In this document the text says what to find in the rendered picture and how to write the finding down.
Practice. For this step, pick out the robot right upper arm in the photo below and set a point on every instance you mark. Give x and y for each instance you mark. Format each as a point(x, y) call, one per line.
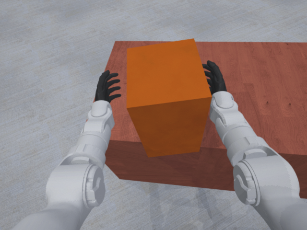
point(269, 185)

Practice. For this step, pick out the robot left hand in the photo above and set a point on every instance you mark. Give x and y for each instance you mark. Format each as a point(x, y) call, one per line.
point(102, 91)

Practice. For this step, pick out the pedestal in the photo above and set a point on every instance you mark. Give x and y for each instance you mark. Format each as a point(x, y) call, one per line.
point(268, 81)

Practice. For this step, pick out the carton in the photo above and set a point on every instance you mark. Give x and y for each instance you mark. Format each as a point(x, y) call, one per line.
point(168, 97)

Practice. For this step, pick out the robot left forearm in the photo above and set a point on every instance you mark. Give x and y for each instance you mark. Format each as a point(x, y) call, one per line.
point(94, 138)

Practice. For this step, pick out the robot right hand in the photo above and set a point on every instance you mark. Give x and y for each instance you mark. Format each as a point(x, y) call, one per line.
point(216, 80)

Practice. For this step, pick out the robot right forearm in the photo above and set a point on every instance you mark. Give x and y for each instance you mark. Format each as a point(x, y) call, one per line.
point(235, 132)

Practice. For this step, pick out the robot left upper arm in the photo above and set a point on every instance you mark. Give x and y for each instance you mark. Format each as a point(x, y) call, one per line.
point(72, 192)

